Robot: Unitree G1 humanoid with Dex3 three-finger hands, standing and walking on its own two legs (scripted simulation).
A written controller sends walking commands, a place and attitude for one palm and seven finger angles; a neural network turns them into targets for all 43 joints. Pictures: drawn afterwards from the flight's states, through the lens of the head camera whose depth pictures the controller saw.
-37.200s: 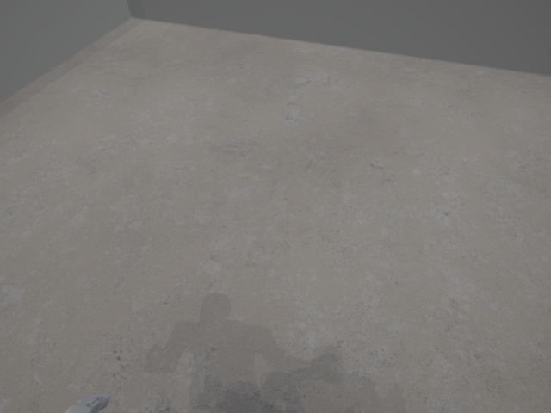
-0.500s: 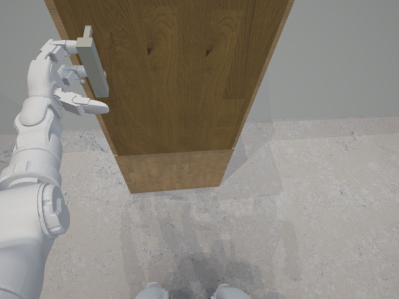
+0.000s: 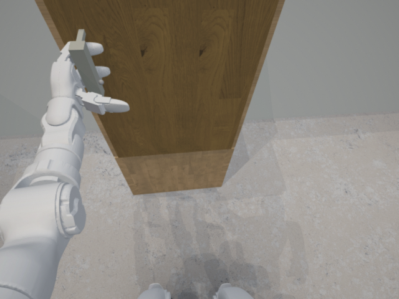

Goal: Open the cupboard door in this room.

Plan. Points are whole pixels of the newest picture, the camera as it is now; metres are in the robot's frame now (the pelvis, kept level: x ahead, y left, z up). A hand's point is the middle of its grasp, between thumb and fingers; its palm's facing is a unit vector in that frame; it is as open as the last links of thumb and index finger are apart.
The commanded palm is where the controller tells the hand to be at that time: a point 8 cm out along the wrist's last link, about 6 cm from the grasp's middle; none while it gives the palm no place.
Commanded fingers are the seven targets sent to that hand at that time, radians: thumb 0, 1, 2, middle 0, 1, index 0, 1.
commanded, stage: slide the fingers in behind the handle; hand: left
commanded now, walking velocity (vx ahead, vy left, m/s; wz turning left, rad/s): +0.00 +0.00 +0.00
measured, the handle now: (89, 65) +0.56 +0.18 +0.12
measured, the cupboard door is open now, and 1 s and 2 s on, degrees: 0 1 28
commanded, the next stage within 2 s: close the thumb around the handle in 0.34 s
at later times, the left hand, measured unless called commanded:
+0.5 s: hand (99, 82) +0.51 +0.15 +0.12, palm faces +0.04 -1.00 +0.00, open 13.9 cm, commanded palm +0.48 +0.20 +0.12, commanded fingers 0.00 -0.28 0.40 -0.32 -1.22 -0.32 -1.22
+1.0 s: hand (97, 85) +0.50 +0.16 +0.12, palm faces +0.04 -1.00 +0.00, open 6.4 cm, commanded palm +0.48 +0.21 +0.12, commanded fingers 0.00 0.90 0.90 -0.40 -1.35 -0.40 -1.35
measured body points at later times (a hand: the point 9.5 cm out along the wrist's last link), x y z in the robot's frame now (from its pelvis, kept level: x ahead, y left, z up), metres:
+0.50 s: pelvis +0.00 -0.01 +0.00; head +0.09 +0.00 +0.44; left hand +0.50 +0.21 +0.12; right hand +0.00 -0.27 -0.11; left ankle +0.01 +0.09 -0.70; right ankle -0.02 -0.11 -0.70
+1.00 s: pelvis +0.00 +0.00 +0.00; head +0.09 +0.01 +0.45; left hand +0.50 +0.21 +0.12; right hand +0.00 -0.26 -0.11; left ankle +0.01 +0.09 -0.70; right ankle -0.02 -0.11 -0.70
